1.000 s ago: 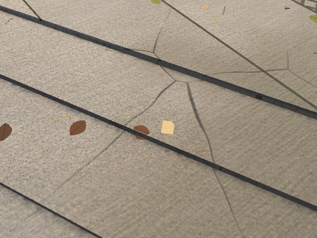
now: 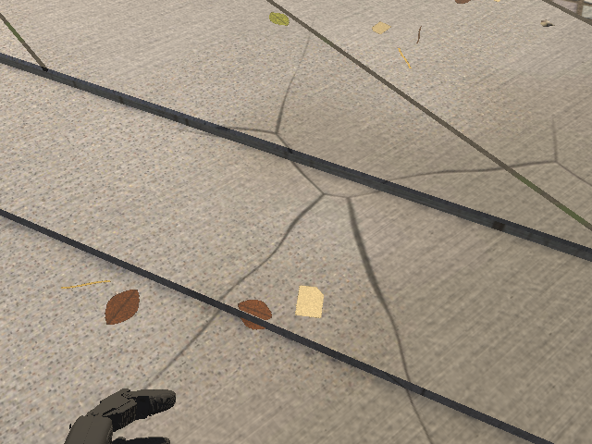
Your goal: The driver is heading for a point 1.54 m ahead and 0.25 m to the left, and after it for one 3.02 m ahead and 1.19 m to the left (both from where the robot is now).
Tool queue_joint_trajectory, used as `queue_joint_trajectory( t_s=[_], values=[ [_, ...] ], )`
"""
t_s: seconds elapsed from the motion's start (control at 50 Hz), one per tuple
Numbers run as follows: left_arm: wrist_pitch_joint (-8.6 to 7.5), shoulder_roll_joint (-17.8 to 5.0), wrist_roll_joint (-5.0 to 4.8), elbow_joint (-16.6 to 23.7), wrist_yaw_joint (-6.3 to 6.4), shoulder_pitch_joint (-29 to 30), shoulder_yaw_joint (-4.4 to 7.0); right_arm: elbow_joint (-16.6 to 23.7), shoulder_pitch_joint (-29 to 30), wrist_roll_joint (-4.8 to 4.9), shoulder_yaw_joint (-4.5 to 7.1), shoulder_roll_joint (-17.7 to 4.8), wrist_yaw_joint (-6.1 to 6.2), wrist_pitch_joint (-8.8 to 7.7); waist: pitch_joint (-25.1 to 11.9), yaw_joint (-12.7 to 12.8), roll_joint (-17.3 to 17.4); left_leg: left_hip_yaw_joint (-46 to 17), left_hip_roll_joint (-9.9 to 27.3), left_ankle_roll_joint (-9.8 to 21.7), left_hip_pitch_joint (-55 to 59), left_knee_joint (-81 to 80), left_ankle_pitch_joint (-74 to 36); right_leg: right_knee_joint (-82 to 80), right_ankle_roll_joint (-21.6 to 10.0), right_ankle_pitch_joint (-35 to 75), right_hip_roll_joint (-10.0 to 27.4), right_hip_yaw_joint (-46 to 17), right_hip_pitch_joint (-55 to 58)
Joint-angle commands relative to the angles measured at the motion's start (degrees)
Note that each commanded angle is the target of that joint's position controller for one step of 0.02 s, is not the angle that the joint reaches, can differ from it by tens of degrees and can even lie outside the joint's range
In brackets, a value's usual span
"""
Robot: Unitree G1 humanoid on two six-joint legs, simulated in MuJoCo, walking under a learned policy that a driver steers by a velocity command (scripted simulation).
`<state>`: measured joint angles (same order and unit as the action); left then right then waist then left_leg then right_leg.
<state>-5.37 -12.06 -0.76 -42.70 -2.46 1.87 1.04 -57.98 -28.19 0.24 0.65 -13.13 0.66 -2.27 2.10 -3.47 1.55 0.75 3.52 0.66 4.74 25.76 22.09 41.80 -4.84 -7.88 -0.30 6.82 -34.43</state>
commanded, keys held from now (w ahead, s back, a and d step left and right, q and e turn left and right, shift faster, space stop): w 0.96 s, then no key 0.04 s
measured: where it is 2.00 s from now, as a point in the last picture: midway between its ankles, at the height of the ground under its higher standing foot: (256, 283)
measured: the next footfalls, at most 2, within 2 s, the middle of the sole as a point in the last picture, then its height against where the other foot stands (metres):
left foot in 0.52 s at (224, 437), level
right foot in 1.04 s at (322, 293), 0.04 m higher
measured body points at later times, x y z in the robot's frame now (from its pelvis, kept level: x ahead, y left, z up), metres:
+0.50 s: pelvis +0.28 +0.02 +0.04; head +0.31 +0.03 +0.49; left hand +0.25 +0.30 -0.10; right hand +0.49 -0.21 -0.06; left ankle +0.44 +0.15 -0.68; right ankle +0.13 -0.10 -0.69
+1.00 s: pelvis +0.56 +0.04 +0.05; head +0.58 +0.05 +0.50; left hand +0.76 +0.27 -0.06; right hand +0.54 -0.22 -0.09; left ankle +0.44 +0.15 -0.69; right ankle +0.74 -0.09 -0.64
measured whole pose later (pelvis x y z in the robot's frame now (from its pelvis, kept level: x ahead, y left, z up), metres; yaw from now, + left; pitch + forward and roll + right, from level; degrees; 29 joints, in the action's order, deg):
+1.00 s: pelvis +0.56 +0.04 +0.05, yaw +0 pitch +3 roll +1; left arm -4.3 -13.0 -0.6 -47.8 -1.8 -2.1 1.1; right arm -53.5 -22.3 0.0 2.1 -13.6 -0.3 -3.3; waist 0.0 -3.9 -1.0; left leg 3.3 -1.2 1.5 3.8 9.2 15.5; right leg 42.6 -1.7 -6.4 5.2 3.0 -40.5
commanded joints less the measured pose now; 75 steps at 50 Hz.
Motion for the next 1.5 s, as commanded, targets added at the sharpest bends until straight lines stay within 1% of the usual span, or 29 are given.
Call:
queue_joint_trajectory(
  t_s=[0.02,0.04,0.08,0.12,0.18,0.26,0.42,0.48,0.52,0.54,0.56,0.58,0.6,0.62,0.66,0.8,0.92,0.98,1.04,1.06,1.08,1.1,1.12,1.14,1.2,1.28,1.36,1.44,1.5],
  values=[
    [0.53,-15.4,0.68,-4.4,1.46,-26.6,5.00,6.7,2.3,-0.29,0.54,-5.5,-0.22,-3.41,-23.3,12.6,-13.5,-8.9,-5.9,2.2,-38.8,47.9,3.0,-26.9,-13.4,-28.7,21.7,-54.0,51.4],
    [0.14,-12.7,0.57,-4.0,1.56,-20.4,3.80,8.5,5.8,1.71,2.13,-8.9,-0.93,-4.53,-12.7,9.9,-11.4,-10.4,-3.5,3.0,-44.9,53.2,2.2,-28.3,-11.3,-29.0,21.6,-48.4,42.5],
    [-0.78,-8.7,0.55,-4.2,1.01,-13.7,2.80,9.6,9.9,1.96,2.26,-7.5,-0.75,-4.71,-3.4,5.3,-3.6,-6.3,2.2,4.0,-43.2,48.2,-5.0,-30.5,-8.5,-16.5,17.2,-31.8,27.1],
    [-1.67,-5.6,1.12,-5.0,0.34,-10.6,2.18,8.2,6.4,1.40,2.73,-5.8,-0.04,-2.72,-2.5,1.2,-6.0,-6.6,4.9,3.9,-36.5,43.9,-8.0,-33.0,-6.8,-9.1,12.9,-21.5,19.7],
    [-2.12,-6.6,0.72,-7.8,0.86,-13.8,2.36,8.9,8.8,0.96,3.01,-5.3,0.14,-1.15,0.4,0.7,-5.4,-5.3,5.9,2.7,-40.6,42.5,-10.9,-37.0,-8.4,-5.8,12.2,-16.5,18.7],
    [-1.34,-9.7,0.74,-8.9,2.40,-17.5,2.91,12.1,18.3,-0.19,2.92,-5.4,-0.33,-1.56,1.3,3.0,-3.5,-3.3,6.1,-0.6,-46.0,27.4,-22.4,-38.1,-8.3,-1.2,11.0,-11.9,21.6],
    [0.32,-12.7,-0.53,-11.2,3.07,-24.4,3.76,16.7,30.8,0.96,2.13,-5.3,-2.44,-2.85,2.9,7.6,-4.3,-1.2,2.8,0.0,-43.9,5.9,-24.9,-34.6,-6.0,4.0,14.7,-8.8,34.8],
    [1.37,-13.7,-0.61,-11.4,3.12,-23.4,4.34,17.1,28.3,0.89,2.78,-7.6,-3.04,-3.36,1.3,5.2,-6.2,-0.1,0.9,2.5,-38.1,3.0,-18.5,-29.0,-4.5,14.3,16.2,-9.1,38.9],
    [2.15,-12.7,-0.10,-10.8,3.11,-21.7,3.90,12.7,13.2,0.67,5.24,-12.1,-2.50,-3.52,-8.0,-2.3,-5.7,2.7,-2.6,5.6,-17.4,1.5,-18.3,-10.5,-1.8,29.6,11.5,-5.2,35.5],
    [2.05,-9.6,1.33,-9.1,3.15,-23.1,2.50,10.7,2.8,0.00,6.55,-16.9,-1.82,-3.14,-17.5,-5.0,2.3,-9.6,8.2,9.0,1.2,3.8,-19.2,8.7,0.2,14.7,7.9,-2.7,23.0],
    [0.69,-2.0,0.89,-9.0,2.41,-30.4,0.40,9.6,1.5,-0.38,7.06,-20.2,-2.22,-2.91,-23.3,0.1,18.6,-37.4,19.0,17.7,17.4,-4.5,-6.2,26.5,3.3,-22.1,-3.4,-5.8,0.6],
    [-0.70,-8.4,-0.62,-9.7,2.09,-26.1,1.76,10.7,2.9,-0.22,5.29,-13.5,-2.31,-3.15,-21.6,-2.3,10.6,-40.1,17.9,15.7,15.4,-8.8,-1.2,33.7,2.3,-24.7,-0.8,-14.1,-5.3],
    [-1.58,-11.2,-2.03,-8.0,1.79,-20.7,2.46,11.4,7.1,-0.25,4.59,-11.4,-2.17,-3.46,-14.4,-1.8,7.4,-31.6,16.6,13.3,8.9,-9.0,-4.1,34.9,1.1,-19.7,2.0,-13.5,-8.7],
    [-1.86,-10.9,-1.70,-7.4,2.12,-17.8,2.31,12.2,11.4,-0.32,4.16,-10.4,-2.17,-3.56,-10.5,-0.1,2.3,-25.1,14.6,12.4,1.4,-10.1,-10.6,32.9,1.1,-14.2,5.3,-11.6,-7.3],
    [-0.98,-10.2,-0.58,-7.4,2.35,-17.0,2.72,12.4,15.2,-1.12,3.37,-7.8,-2.32,-3.98,-6.5,2.9,2.7,-17.3,11.3,11.9,-8.5,-13.9,-17.5,27.6,1.4,-8.0,8.7,-11.6,-2.2],
    [1.71,-6.9,0.46,-5.7,2.44,-11.8,2.24,8.7,10.3,-0.62,3.51,-8.7,-1.36,-3.82,-1.0,3.4,1.7,-8.2,9.9,13.3,-9.5,-18.9,-27.2,19.2,5.1,1.2,9.8,-9.4,-10.9],
    [0.73,-4.5,0.29,-1.5,1.37,0.6,0.79,7.1,5.3,-0.13,3.51,-10.1,-0.87,-2.11,1.7,-0.6,1.8,-3.6,9.4,11.6,-7.8,-20.2,-26.9,3.9,4.4,4.2,6.4,-3.7,-9.1],
    [-0.19,-4.8,0.01,-0.1,0.28,2.5,0.80,6.0,3.9,-0.19,3.32,-9.7,-0.68,-1.03,2.3,0.2,3.6,-2.4,10.9,10.7,-2.2,-16.6,-37.4,-0.1,2.4,0.1,4.3,-2.1,-8.3],
    [-0.88,-9.1,1.01,-4.1,-0.02,-12.0,3.19,6.2,6.3,0.01,2.98,-9.9,0.48,-0.06,-8.2,8.8,6.8,1.6,6.9,5.7,-2.2,0.6,-67.9,-7.7,-0.7,6.9,-2.2,0.7,15.1],
    [-0.72,-14.1,1.78,-6.2,0.58,-20.6,4.75,7.3,6.2,-0.51,2.62,-9.7,0.97,-0.42,-14.9,11.6,3.3,2.5,4.1,2.6,-10.6,12.5,-54.3,-7.9,-3.5,22.4,5.1,-7.9,31.4],
    [0.30,-19.5,2.99,-7.7,1.30,-26.5,6.07,8.1,-0.2,-0.86,0.87,-3.5,0.78,-1.25,-25.3,9.8,-13.3,2.8,-5.9,-1.9,-29.9,37.1,-16.8,-13.3,-15.0,26.0,22.1,-33.3,50.7],
    [0.69,-15.8,2.60,-6.9,1.62,-24.4,4.81,6.5,2.2,-1.12,1.77,-6.4,0.21,-2.10,-29.1,10.4,-13.3,-8.0,-8.4,-2.1,-32.3,47.8,11.2,-19.3,-16.2,32.9,23.6,-43.4,48.8],
    [0.59,-13.6,1.74,-6.2,1.75,-18.5,4.00,7.0,4.3,0.86,2.89,-8.5,-0.30,-2.31,-21.1,8.1,-10.6,-10.4,-5.7,-1.4,-36.8,51.2,11.0,-19.0,-14.0,28.6,22.5,-33.0,41.2],
    [0.47,-10.6,1.06,-5.8,1.93,-14.1,3.29,7.4,7.6,1.29,2.68,-7.7,-0.05,-1.99,-14.3,6.5,-6.4,-7.0,-2.3,-0.9,-38.5,47.8,8.0,-20.3,-11.6,24.5,19.3,-24.9,33.7],
    [-0.13,-6.0,1.50,-7.0,1.81,-8.6,2.32,6.7,7.3,0.51,3.62,-6.2,1.37,0.41,-7.6,1.9,-6.0,-4.3,1.4,-0.9,-28.8,39.1,1.3,-26.4,-8.4,19.0,13.8,-14.3,17.0],
    [-0.22,-6.9,2.13,-8.6,2.65,-7.2,2.52,6.3,7.1,-0.36,3.40,-3.7,2.06,1.89,-6.9,0.3,-6.3,-3.3,2.0,-2.0,-23.6,25.8,-5.2,-29.1,-9.7,17.7,12.2,-8.5,12.9],
    [2.03,-9.3,1.51,-10.4,3.81,-9.0,3.15,7.6,13.6,-0.12,3.07,-4.3,2.17,2.72,-6.7,3.1,-7.5,-1.6,0.7,-3.1,-21.5,11.1,-8.5,-29.9,-8.7,-0.4,12.0,-10.0,15.2],
    [4.21,-10.6,-0.62,-11.1,4.73,-9.4,3.55,6.2,12.1,-0.74,3.66,-5.8,1.46,2.63,-5.5,1.9,-6.9,2.1,-2.1,-0.6,-14.1,2.8,-8.7,-28.4,-4.6,-25.8,12.0,-14.2,11.6],
    [4.17,-9.7,-1.28,-10.8,4.89,-9.5,3.88,4.1,9.6,-1.00,4.60,-7.7,1.11,2.33,-2.2,1.8,2.7,-4.0,2.0,2.4,-13.3,-4.2,2.5,-19.8,-0.2,-30.6,5.9,-8.5,5.9]
  ],
)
